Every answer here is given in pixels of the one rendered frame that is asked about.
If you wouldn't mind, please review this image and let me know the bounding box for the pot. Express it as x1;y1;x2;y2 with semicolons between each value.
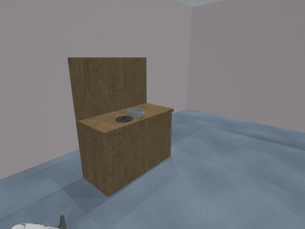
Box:
129;108;145;118

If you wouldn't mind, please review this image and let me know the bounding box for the lid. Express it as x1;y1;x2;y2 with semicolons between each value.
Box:
115;115;133;122

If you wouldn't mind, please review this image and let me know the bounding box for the table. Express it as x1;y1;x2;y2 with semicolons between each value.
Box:
68;57;174;197

